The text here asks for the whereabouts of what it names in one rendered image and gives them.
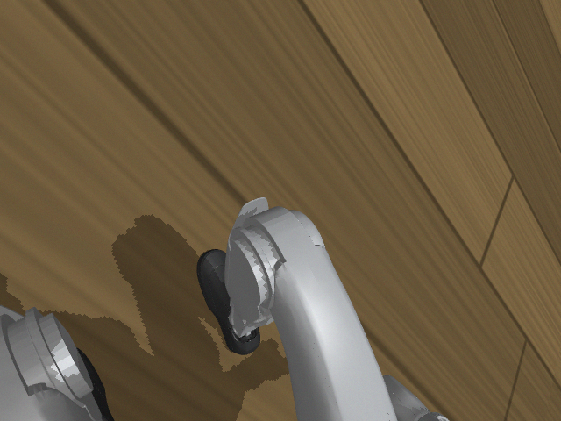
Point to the right robot foot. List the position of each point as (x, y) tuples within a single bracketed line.
[(210, 274)]

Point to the right robot hand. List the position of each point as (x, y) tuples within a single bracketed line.
[(407, 406)]

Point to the left robot foot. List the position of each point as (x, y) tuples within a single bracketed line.
[(99, 390)]

